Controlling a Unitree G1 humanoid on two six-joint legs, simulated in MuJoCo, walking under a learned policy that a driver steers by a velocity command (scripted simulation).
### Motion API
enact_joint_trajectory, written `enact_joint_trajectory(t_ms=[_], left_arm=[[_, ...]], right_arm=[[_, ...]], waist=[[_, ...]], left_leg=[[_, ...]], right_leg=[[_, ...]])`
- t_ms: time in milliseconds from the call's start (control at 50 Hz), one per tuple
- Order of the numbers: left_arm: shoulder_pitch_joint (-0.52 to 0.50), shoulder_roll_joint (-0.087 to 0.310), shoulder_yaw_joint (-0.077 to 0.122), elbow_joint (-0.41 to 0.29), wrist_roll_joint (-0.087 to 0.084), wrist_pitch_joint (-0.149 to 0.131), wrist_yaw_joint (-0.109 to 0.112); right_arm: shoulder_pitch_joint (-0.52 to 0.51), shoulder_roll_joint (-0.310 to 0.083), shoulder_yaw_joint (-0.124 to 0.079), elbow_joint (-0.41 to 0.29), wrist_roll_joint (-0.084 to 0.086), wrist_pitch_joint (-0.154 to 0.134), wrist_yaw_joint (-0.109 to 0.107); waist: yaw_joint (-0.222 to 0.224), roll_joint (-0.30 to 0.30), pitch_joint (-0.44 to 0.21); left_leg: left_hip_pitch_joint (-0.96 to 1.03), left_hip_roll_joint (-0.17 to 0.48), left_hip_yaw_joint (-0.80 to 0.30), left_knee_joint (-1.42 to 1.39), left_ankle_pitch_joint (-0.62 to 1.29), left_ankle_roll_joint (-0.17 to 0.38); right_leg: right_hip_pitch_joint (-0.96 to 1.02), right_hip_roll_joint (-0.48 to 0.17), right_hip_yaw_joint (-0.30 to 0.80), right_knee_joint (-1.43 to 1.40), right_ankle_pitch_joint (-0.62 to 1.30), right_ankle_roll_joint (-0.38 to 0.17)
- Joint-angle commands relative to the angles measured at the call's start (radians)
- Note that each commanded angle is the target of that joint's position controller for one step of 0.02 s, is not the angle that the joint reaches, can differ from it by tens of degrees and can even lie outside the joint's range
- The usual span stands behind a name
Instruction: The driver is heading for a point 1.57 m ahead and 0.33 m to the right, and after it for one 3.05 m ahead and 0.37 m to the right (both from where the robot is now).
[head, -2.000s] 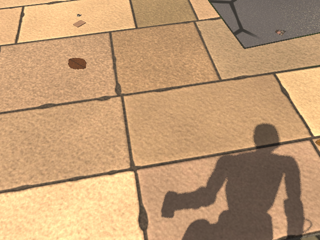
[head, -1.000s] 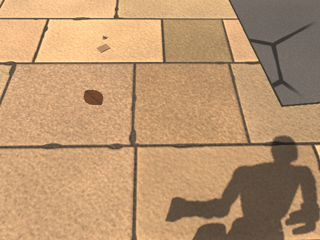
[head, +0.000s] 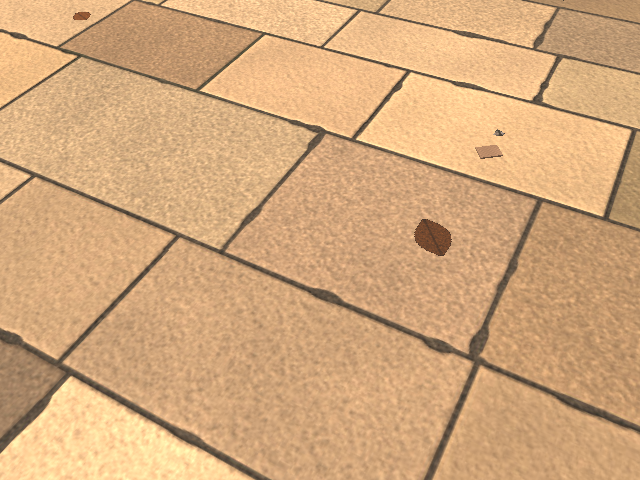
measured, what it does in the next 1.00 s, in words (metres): walks ahead: left foot, then right foot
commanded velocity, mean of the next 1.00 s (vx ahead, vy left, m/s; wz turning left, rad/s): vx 0.46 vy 0.00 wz -0.06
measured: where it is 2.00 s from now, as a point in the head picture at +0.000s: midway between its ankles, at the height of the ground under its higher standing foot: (385, 294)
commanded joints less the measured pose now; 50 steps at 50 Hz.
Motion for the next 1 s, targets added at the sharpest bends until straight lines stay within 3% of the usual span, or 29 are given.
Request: enact_joint_trajectory(t_ms=[20, 40, 60, 100, 140, 200, 320, 380, 400, 420, 440, 460, 480, 500, 520, 540, 580, 620, 720, 780, 840, 880, 920, 940, 960, 980, 1000], left_arm=[[0.015, 0.147, 0.034, -0.041, -0.009, -0.027, 0.008], [-0.007, 0.134, 0.031, -0.041, -0.012, -0.043, 0.007], [-0.010, 0.126, 0.031, -0.036, -0.008, -0.064, 0.010], [0.039, 0.110, 0.030, -0.001, -0.007, -0.092, 0.010], [0.107, 0.103, 0.030, 0.026, -0.010, -0.101, 0.006], [0.186, 0.103, 0.031, 0.055, -0.011, -0.105, 0.007], [0.205, 0.114, 0.033, 0.093, -0.002, -0.108, 0.010], [0.176, 0.141, 0.039, 0.111, -0.009, -0.103, 0.012], [0.156, 0.156, 0.041, 0.116, -0.010, -0.101, 0.011], [0.137, 0.160, 0.041, 0.120, -0.013, -0.096, 0.010], [0.129, 0.134, 0.031, 0.107, -0.013, -0.095, 0.010], [0.163, 0.016, 0.001, 0.054, -0.031, -0.096, 0.003], [0.171, 0.053, 0.011, 0.061, -0.019, -0.097, 0.004], [0.107, 0.082, 0.020, 0.054, -0.018, -0.096, 0.003], [0.054, 0.086, 0.017, 0.051, -0.016, -0.103, -0.004], [0.041, 0.073, 0.015, 0.054, -0.015, -0.101, -0.008], [0.065, 0.057, 0.010, 0.073, 0.008, -0.077, -0.020], [0.046, 0.044, 0.007, 0.074, 0.008, -0.062, -0.027], [-0.156, 0.035, -0.003, 0.019, 0.009, -0.053, -0.030], [-0.259, 0.012, -0.019, -0.003, -0.002, -0.058, -0.032], [-0.335, 0.011, -0.027, -0.026, -0.002, -0.062, -0.034], [-0.332, 0.019, -0.025, -0.028, -0.001, -0.067, -0.032], [-0.255, 0.040, -0.016, -0.005, 0.002, -0.069, -0.025], [-0.165, 0.059, -0.006, 0.021, 0.003, -0.072, -0.021], [-0.037, 0.083, 0.008, 0.060, 0.006, -0.078, -0.017], [0.108, 0.125, 0.030, 0.101, 0.021, -0.081, -0.008], [0.172, 0.246, 0.068, 0.100, 0.032, -0.073, 0.006]], right_arm=[[-0.139, -0.122, -0.026, -0.149, 0.006, -0.049, 0.009], [-0.086, -0.129, -0.031, -0.116, -0.005, -0.056, 0.016], [-0.055, -0.118, -0.030, -0.089, -0.017, -0.057, 0.025], [-0.056, -0.080, -0.020, -0.073, -0.017, -0.053, 0.041], [-0.093, -0.065, -0.014, -0.076, -0.010, -0.048, 0.043], [-0.175, -0.059, -0.009, -0.097, -0.013, -0.052, 0.040], [-0.264, -0.065, -0.004, -0.122, -0.010, -0.065, 0.042], [-0.216, -0.075, -0.008, -0.117, -0.015, -0.071, 0.034], [-0.138, -0.084, -0.016, -0.096, -0.015, -0.075, 0.026], [0.014, -0.097, -0.029, -0.044, -0.019, -0.086, 0.015], [0.202, -0.151, -0.047, 0.011, -0.035, -0.098, 0.000], [0.307, -0.270, -0.069, 0.016, -0.053, -0.106, -0.012], [0.275, -0.276, -0.070, 0.019, -0.023, -0.104, -0.010], [0.177, -0.217, -0.056, 0.015, -0.015, -0.102, -0.010], [0.118, -0.145, -0.037, 0.010, -0.009, -0.110, -0.005], [0.083, -0.110, -0.025, 0.014, -0.008, -0.119, -0.002], [0.084, -0.075, -0.011, 0.035, 0.003, -0.137, -0.004], [0.132, -0.080, -0.011, 0.066, 0.011, -0.151, -0.007], [0.229, -0.083, -0.006, 0.119, 0.015, -0.150, -0.010], [0.255, -0.084, -0.002, 0.140, 0.008, -0.151, -0.014], [0.292, -0.083, 0.003, 0.170, 0.004, -0.149, -0.027], [0.286, -0.092, 0.005, 0.184, 0.002, -0.146, -0.037], [0.261, -0.123, 0.000, 0.190, -0.004, -0.140, -0.051], [0.246, -0.142, -0.006, 0.190, -0.011, -0.131, -0.057], [0.231, -0.161, -0.011, 0.184, -0.014, -0.121, -0.059], [0.200, -0.169, -0.012, 0.163, -0.008, -0.118, -0.057], [0.258, -0.081, 0.005, 0.111, 0.011, -0.125, -0.041]], waist=[[-0.056, -0.109, 0.188], [-0.089, -0.055, 0.150], [-0.090, -0.054, 0.113], [-0.069, -0.062, 0.074], [-0.036, -0.066, 0.062], [0.007, -0.093, 0.062], [0.031, -0.140, 0.104], [-0.001, -0.156, 0.105], [-0.044, -0.149, 0.072], [-0.119, -0.100, -0.009], [-0.187, -0.031, -0.143], [-0.184, 0.223, -0.255], [-0.156, 0.234, -0.259], [-0.110, 0.113, -0.118], [-0.093, 0.021, -0.044], [-0.063, 0.016, -0.021], [-0.034, 0.060, -0.012], [-0.026, 0.043, -0.004], [-0.063, 0.030, 0.051], [-0.091, 0.030, 0.078], [-0.110, 0.025, 0.100], [-0.094, 0.028, 0.088], [-0.052, 0.059, 0.033], [-0.013, 0.071, -0.017], [0.038, 0.069, -0.085], [0.111, 0.034, -0.157], [0.070, -0.174, -0.270]], left_leg=[[-0.451, 0.045, -0.068, 0.319, 0.214, 0.023], [-0.397, 0.068, -0.048, 0.287, 0.254, 0.009], [-0.353, 0.075, -0.008, 0.288, 0.305, -0.003], [-0.359, 0.089, 0.024, 0.268, 0.396, -0.015], [-0.412, 0.095, 0.053, 0.211, 0.427, -0.022], [-0.471, 0.106, 0.071, 0.117, 0.451, -0.035], [-0.364, 0.099, 0.111, -0.110, 0.444, -0.014], [-0.215, 0.064, 0.147, -0.189, 0.356, 0.034], [-0.104, 0.031, 0.161, -0.224, 0.345, 0.053], [0.078, -0.007, 0.172, -0.290, 0.380, 0.072], [0.342, 0.081, 0.066, -0.298, 0.308, 0.101], [0.566, 0.392, -0.427, -0.428, 0.008, 0.176], [0.522, 0.447, -0.729, -0.586, 0.017, 0.211], [0.418, 0.416, -0.552, -0.560, 0.027, 0.192], [0.297, 0.370, -0.406, -0.562, 0.163, 0.173], [0.233, 0.313, -0.296, -0.582, 0.265, 0.141], [0.167, 0.250, -0.167, -0.613, 0.447, 0.118], [0.175, 0.236, -0.112, -0.623, 0.614, 0.126], [0.245, 0.204, -0.004, -0.646, 0.786, 0.125], [0.264, 0.198, 0.071, -0.654, 0.847, 0.102], [0.344, 0.229, 0.117, -0.657, 0.925, 0.087], [0.401, 0.244, 0.149, -0.604, 1.095, 0.071], [0.461, 0.255, 0.177, -0.461, 1.397, 0.055], [0.478, 0.259, 0.190, -0.323, 1.490, 0.051], [0.443, 0.257, 0.200, -0.139, 1.448, 0.049], [0.276, 0.233, 0.216, 0.111, 1.225, 0.045], [-0.089, 0.092, 0.225, 0.512, 0.544, 0.006]], right_leg=[[0.027, -0.407, 0.748, -0.613, -0.626, -0.183], [0.027, -0.341, 0.617, -0.593, -0.494, -0.147], [0.037, -0.283, 0.506, -0.580, -0.358, -0.122], [0.104, -0.222, 0.379, -0.564, -0.180, -0.112], [0.188, -0.210, 0.323, -0.559, -0.095, -0.120], [0.284, -0.227, 0.286, -0.554, -0.002, -0.133], [0.292, -0.240, 0.196, -0.507, 0.177, -0.121], [0.268, -0.261, 0.171, -0.428, 0.394, -0.104], [0.257, -0.255, 0.150, -0.331, 0.581, -0.092], [0.227, -0.212, 0.097, -0.131, 0.728, -0.070], [0.077, -0.157, 0.056, 0.127, 0.594, -0.044], [-0.238, -0.007, 0.023, 0.494, 0.074, 0.007], [-0.362, 0.046, 0.184, 0.643, -0.148, -0.007], [-0.416, -0.023, 0.216, 0.698, -0.060, -0.019], [-0.395, -0.063, 0.202, 0.652, 0.028, -0.020], [-0.358, -0.093, 0.186, 0.594, 0.072, -0.016], [-0.299, -0.115, 0.166, 0.550, 0.112, 0.008], [-0.325, -0.116, 0.144, 0.537, 0.134, 0.025], [-0.472, -0.123, 0.093, 0.375, 0.272, 0.060], [-0.435, -0.088, 0.073, 0.186, 0.348, 0.048], [-0.409, -0.058, 0.037, 0.057, 0.368, 0.013], [-0.348, -0.024, 0.011, -0.005, 0.334, -0.021], [-0.248, 0.037, -0.024, -0.016, 0.245, -0.064], [-0.170, 0.068, -0.031, -0.026, 0.194, -0.087], [-0.029, 0.090, -0.015, -0.073, 0.187, -0.114], [0.200, 0.036, 0.080, -0.115, 0.170, -0.159], [0.516, -0.255, 0.509, -0.089, 0.207, -0.297]])
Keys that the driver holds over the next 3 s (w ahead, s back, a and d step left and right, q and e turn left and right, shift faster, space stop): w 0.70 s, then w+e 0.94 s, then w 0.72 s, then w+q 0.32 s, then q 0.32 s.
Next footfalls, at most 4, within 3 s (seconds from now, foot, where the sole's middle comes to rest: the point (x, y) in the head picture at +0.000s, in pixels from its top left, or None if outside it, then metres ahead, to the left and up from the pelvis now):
0.44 left None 0.32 0.14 -0.76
0.98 right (363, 424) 0.65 0.00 -0.76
1.50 left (332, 296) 1.00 0.08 -0.76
2.00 right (453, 273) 1.09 -0.24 -0.76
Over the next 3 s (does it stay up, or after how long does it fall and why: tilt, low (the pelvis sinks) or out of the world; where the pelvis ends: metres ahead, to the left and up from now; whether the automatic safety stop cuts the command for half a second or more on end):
stays up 1.45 -0.34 0.01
